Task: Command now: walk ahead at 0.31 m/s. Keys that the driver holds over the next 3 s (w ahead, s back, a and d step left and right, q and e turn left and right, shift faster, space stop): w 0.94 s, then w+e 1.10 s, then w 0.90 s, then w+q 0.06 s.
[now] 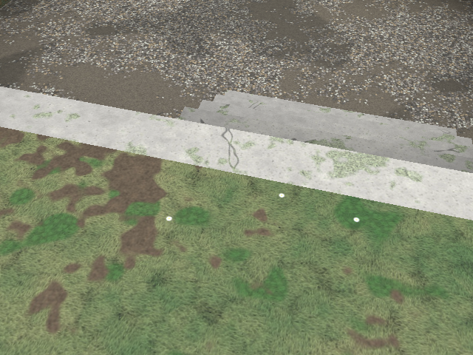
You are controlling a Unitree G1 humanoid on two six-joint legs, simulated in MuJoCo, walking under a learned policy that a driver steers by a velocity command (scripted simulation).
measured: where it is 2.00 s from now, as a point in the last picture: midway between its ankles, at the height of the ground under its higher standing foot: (255, 210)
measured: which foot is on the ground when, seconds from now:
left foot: up 0.00-0.10, down 0.12-0.66, up 0.68-1.00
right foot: down 0.00-0.14, up 0.16-0.64, down 0.66-1.00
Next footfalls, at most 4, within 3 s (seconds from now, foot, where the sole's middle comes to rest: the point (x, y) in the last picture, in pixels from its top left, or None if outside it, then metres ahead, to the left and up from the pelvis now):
0.12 left None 0.16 0.13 -0.77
0.66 right None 0.50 -0.05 -0.77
1.20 left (204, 267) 0.82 0.14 -0.77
1.76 right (282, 222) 1.02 -0.12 -0.77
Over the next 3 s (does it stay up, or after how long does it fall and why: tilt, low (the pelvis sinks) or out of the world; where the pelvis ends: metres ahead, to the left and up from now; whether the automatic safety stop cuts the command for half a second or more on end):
stays up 1.37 -0.38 -0.02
